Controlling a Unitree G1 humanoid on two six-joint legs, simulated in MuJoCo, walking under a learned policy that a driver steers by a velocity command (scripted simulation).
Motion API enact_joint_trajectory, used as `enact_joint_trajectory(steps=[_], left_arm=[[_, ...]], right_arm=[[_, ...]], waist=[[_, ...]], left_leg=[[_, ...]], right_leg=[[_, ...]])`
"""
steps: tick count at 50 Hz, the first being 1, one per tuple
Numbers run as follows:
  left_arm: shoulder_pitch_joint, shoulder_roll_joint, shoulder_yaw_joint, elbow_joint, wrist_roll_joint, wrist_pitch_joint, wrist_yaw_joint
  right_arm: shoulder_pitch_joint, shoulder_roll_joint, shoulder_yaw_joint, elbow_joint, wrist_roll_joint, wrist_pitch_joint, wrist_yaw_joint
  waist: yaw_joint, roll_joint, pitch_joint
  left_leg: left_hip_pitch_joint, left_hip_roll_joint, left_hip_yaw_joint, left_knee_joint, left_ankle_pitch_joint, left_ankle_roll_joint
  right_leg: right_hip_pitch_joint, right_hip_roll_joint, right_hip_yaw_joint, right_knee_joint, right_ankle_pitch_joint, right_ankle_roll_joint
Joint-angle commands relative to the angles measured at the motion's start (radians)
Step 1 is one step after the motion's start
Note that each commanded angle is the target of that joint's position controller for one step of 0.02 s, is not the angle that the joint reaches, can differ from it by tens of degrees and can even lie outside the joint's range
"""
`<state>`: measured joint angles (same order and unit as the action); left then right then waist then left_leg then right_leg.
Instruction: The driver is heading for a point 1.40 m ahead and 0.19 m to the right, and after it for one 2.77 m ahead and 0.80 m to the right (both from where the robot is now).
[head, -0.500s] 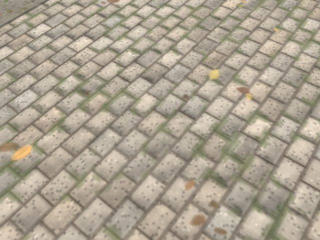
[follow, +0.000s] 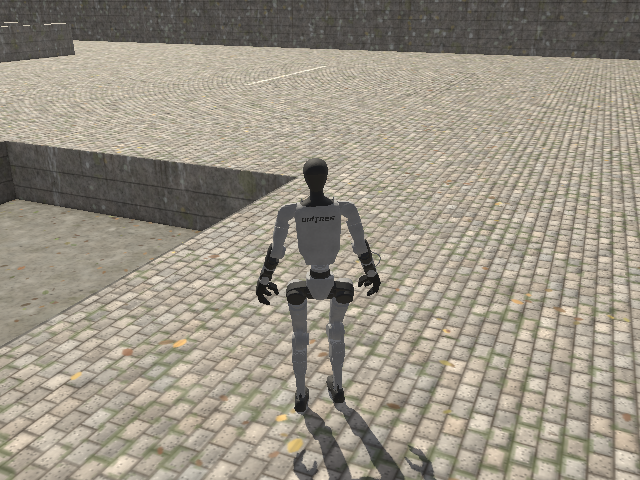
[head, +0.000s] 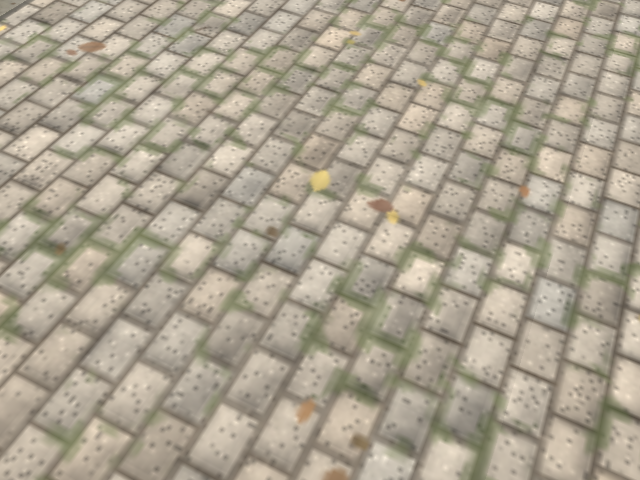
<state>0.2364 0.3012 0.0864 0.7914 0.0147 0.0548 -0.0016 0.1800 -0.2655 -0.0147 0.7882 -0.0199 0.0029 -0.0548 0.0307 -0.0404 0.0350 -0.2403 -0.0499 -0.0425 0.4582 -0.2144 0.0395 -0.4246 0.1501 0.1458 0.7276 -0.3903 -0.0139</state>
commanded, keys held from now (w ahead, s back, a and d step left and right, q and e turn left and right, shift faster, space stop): e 0.30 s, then no key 0.70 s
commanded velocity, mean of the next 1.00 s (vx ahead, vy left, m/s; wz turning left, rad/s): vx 0.01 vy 0.00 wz -0.30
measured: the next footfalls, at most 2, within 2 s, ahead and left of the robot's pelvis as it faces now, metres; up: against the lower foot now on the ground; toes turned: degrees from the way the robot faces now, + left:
right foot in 0.40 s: -0.02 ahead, -0.11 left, +0.00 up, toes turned -14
left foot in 0.80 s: +0.03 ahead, +0.08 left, +0.00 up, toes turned -18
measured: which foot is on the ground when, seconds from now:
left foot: down 0.00-0.40, up 0.42-0.78, down 0.80-1.00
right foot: up 0.00-0.38, down 0.40-1.00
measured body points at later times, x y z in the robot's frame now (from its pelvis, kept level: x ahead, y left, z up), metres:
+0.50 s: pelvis -0.02 -0.03 +0.00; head +0.00 -0.06 +0.45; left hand +0.18 +0.19 -0.10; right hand -0.02 -0.32 -0.14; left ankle +0.00 +0.10 -0.69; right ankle -0.06 -0.10 -0.74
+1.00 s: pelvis -0.03 -0.02 +0.01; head -0.02 -0.02 +0.46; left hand +0.10 +0.21 -0.14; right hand -0.04 -0.28 -0.14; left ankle +0.00 +0.09 -0.74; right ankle -0.06 -0.10 -0.74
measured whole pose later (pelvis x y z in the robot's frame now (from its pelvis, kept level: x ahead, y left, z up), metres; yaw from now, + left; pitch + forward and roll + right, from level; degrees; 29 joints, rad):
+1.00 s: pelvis -0.03 -0.02 +0.01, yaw -17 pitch -2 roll +0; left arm 0.22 0.24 0.00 0.99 0.01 0.01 0.02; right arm 0.22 -0.22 -0.01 1.00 -0.01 0.01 -0.03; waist 0.01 -0.01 0.04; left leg -0.11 -0.01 -0.01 0.37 -0.22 0.01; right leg -0.12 0.07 0.02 0.36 -0.20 -0.05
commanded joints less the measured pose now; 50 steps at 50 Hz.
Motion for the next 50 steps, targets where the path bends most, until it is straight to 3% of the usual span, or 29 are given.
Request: enact_joint_trajectory(steps=[1,3,4,9,14,17,18,19,20,21,22,23,24,26,29,33,37,39,40,41,42,43,45,50], left_arm=[[0.077,0.123,0.036,-0.027,0.013,-0.001,0.003],[0.082,0.111,0.032,-0.023,0.011,0.016,-0.012],[0.058,0.107,0.028,-0.03,0.006,0.021,-0.018],[-0.048,0.082,0.011,-0.075,-0.004,0.031,-0.037],[-0.079,0.067,-0.004,-0.106,-0.016,0.032,-0.042],[-0.058,0.061,-0.008,-0.11,-0.02,0.024,-0.038],[-0.022,0.051,-0.011,-0.098,-0.014,0.016,-0.033],[-0.002,0.068,-0.011,-0.089,0.0,0.004,-0.024],[0.019,0.15,0.002,-0.093,0.018,-0.013,-0.012],[0.026,0.261,0.026,-0.098,0.007,-0.02,-0.01],[0.047,0.19,0.012,-0.084,-0.001,-0.024,-0.005],[-0.014,0.13,-0.01,-0.086,-0.003,-0.025,-0.001],[-0.083,0.096,-0.023,-0.094,0.002,-0.022,0.004],[-0.099,0.083,-0.031,-0.089,-0.005,-0.028,0.015],[-0.068,0.074,-0.041,-0.062,-0.006,-0.038,0.017],[-0.045,0.078,-0.047,-0.021,0.004,-0.041,0.021],[-0.055,0.077,-0.053,0.014,0.007,-0.044,0.025],[-0.081,0.066,-0.06,0.03,-0.002,-0.046,0.028],[-0.065,0.046,-0.068,0.036,-0.004,-0.053,0.027],[-0.02,0.04,-0.066,0.046,-0.002,-0.057,0.022],[0.006,0.022,-0.067,0.078,-0.007,-0.05,0.021],[-0.009,0.047,-0.064,0.102,-0.001,-0.047,0.025],[-0.025,0.06,-0.058,0.125,-0.004,-0.047,0.025],[-0.005,0.027,-0.067,0.193,-0.005,-0.052,0.029]], right_arm=[[-0.064,-0.109,-0.026,-0.083,0.0,-0.011,0.003],[-0.064,-0.105,-0.024,-0.095,-0.002,-0.011,0.0],[-0.036,-0.109,-0.026,-0.09,-0.005,-0.009,0.002],[0.075,-0.151,-0.051,-0.06,-0.006,-0.008,0.008],[0.053,-0.181,-0.068,-0.06,-0.013,-0.006,0.03],[0.052,-0.196,-0.077,-0.049,-0.007,0.001,0.039],[0.036,-0.196,-0.078,-0.045,0.002,0.006,0.04],[0.053,-0.185,-0.076,-0.036,0.006,0.009,0.041],[0.092,-0.12,-0.06,-0.048,-0.003,0.014,0.047],[0.036,-0.061,-0.039,-0.097,0.001,0.029,0.033],[0.011,-0.116,-0.05,-0.082,-0.003,0.044,0.026],[0.026,-0.112,-0.053,-0.061,0.01,0.049,0.032],[0.048,-0.118,-0.056,-0.038,0.016,0.046,0.039],[0.09,-0.132,-0.062,-0.003,-0.004,0.046,0.046],[0.091,-0.103,-0.054,0.017,0.004,0.052,0.05],[0.056,-0.08,-0.044,0.033,0.005,0.059,0.039],[0.073,-0.072,-0.037,0.07,0.014,0.049,0.022],[0.115,-0.052,-0.026,0.103,0.009,0.034,0.016],[0.122,-0.078,-0.028,0.114,-0.003,0.021,0.011],[0.115,-0.127,-0.032,0.116,-0.01,0.009,0.01],[0.054,-0.122,-0.03,0.13,0.011,0.007,0.019],[0.035,-0.077,-0.02,0.128,0.012,0.001,0.028],[0.056,-0.075,-0.017,0.158,0.009,-0.003,0.027],[0.069,-0.059,-0.011,0.212,0.011,-0.004,0.019]], waist=[[0.038,0.1,-0.027],[0.029,0.174,-0.041],[0.01,0.178,-0.043],[-0.06,0.194,-0.06],[-0.063,0.225,-0.074],[-0.049,0.23,-0.085],[-0.019,0.209,-0.088],[-0.002,0.15,-0.088],[-0.014,-0.084,-0.105],[0.005,-0.256,-0.066],[0.027,-0.114,-0.067],[-0.014,-0.086,-0.029],[-0.045,-0.077,-0.004],[-0.053,-0.106,-0.029],[-0.043,-0.063,-0.053],[-0.015,-0.084,-0.021],[-0.021,-0.073,-0.025],[-0.063,-0.029,-0.031],[-0.056,0.011,-0.055],[-0.012,0.08,-0.062],[0.015,0.165,-0.025],[-0.008,0.134,-0.008],[-0.024,0.12,-0.002],[-0.028,0.061,0.012]], left_leg=[[0.016,0.318,-0.225,-0.19,0.343,0.17],[0.084,0.255,-0.115,-0.157,0.437,0.147],[0.114,0.248,-0.089,-0.146,0.468,0.147],[0.254,0.304,-0.076,-0.115,0.496,0.176],[0.176,0.324,-0.008,-0.083,0.483,0.163],[0.147,0.327,0.004,-0.026,0.469,0.144],[0.111,0.309,0.029,0.022,0.42,0.115],[0.035,0.285,0.06,0.087,0.311,0.058],[-0.153,0.199,0.139,0.296,-0.006,-0.015],[-0.282,0.055,0.133,0.396,-0.39,-0.049],[-0.251,0.096,0.038,0.499,-0.384,-0.051],[-0.241,0.098,0.02,0.524,-0.319,-0.049],[-0.229,0.104,0.015,0.501,-0.25,-0.05],[-0.205,0.089,0.032,0.512,-0.177,-0.061],[-0.17,0.08,0.031,0.453,-0.155,-0.075],[-0.109,0.072,0.032,0.283,-0.177,-0.069],[-0.001,0.054,0.035,0.115,-0.163,-0.048],[0.138,0.069,0.024,-0.116,0.052,-0.032],[0.238,0.13,-0.049,-0.151,0.167,-0.024],[0.271,0.215,-0.129,-0.131,0.305,-0.003],[0.141,0.213,-0.125,-0.112,0.275,0.029],[0.109,0.186,-0.105,-0.126,0.207,0.017],[0.108,0.154,-0.078,-0.142,0.169,-0.001],[0.131,0.149,-0.074,-0.147,0.129,0.007]], right_leg=[[-0.059,-0.063,-0.053,0.368,-0.082,0.032],[-0.103,-0.07,-0.082,0.441,-0.037,0.054],[-0.118,-0.076,-0.093,0.43,-0.03,0.065],[-0.133,-0.109,-0.122,0.263,-0.06,0.084],[0.043,-0.122,-0.194,0.061,-0.085,0.044],[0.141,-0.109,-0.216,-0.106,-0.043,0.01],[0.217,-0.099,-0.224,-0.247,0.062,-0.006],[0.316,-0.115,-0.176,-0.405,0.205,-0.018],[0.455,-0.333,0.109,-0.495,0.286,-0.054],[0.368,-0.549,0.311,-0.455,0.647,-0.203],[0.346,-0.52,0.244,-0.432,0.679,-0.254],[0.309,-0.456,0.159,-0.437,0.642,-0.241],[0.292,-0.391,0.096,-0.448,0.591,-0.198],[0.332,-0.336,0.031,-0.433,0.706,-0.174],[0.362,-0.335,0.016,-0.428,0.695,-0.174],[0.338,-0.338,0.046,-0.431,0.56,-0.182],[0.295,-0.343,0.09,-0.411,0.517,-0.187],[0.241,-0.32,0.083,-0.386,0.475,-0.14],[0.189,-0.3,0.082,-0.379,0.417,-0.098],[0.165,-0.239,0.033,-0.367,0.319,-0.074],[0.24,-0.182,-0.013,-0.43,0.229,-0.063],[0.282,-0.188,-0.01,-0.431,0.24,-0.056],[0.299,-0.203,-0.006,-0.416,0.293,-0.058],[0.263,-0.207,-0.007,-0.438,0.273,-0.047]])
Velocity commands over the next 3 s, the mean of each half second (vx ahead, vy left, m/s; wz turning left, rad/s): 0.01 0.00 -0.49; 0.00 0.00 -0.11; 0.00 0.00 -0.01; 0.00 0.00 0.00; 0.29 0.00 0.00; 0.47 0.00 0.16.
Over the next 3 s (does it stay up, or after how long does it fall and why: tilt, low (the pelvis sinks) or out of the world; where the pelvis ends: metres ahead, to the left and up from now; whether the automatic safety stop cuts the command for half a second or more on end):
stays up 0.37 -0.13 0.00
